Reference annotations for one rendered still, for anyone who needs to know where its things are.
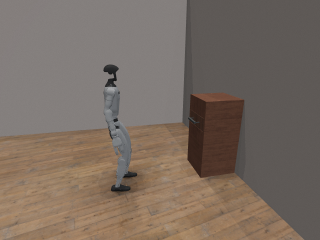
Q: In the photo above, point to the drawer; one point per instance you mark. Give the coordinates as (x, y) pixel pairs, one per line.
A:
(197, 118)

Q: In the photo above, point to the humanoid robot torso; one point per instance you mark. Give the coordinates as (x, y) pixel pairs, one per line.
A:
(115, 106)

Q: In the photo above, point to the cabinet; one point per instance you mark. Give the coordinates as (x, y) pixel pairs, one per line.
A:
(213, 151)

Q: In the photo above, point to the right robot upper arm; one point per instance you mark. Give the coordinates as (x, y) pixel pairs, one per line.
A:
(110, 94)

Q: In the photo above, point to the handle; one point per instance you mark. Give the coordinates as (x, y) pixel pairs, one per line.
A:
(191, 119)

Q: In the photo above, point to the left robot foot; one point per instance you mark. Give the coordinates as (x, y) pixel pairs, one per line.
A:
(130, 174)

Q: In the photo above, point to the robot right forearm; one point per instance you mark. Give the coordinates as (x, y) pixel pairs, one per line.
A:
(110, 121)

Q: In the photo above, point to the right robot hand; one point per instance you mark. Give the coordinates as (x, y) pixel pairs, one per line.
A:
(116, 142)

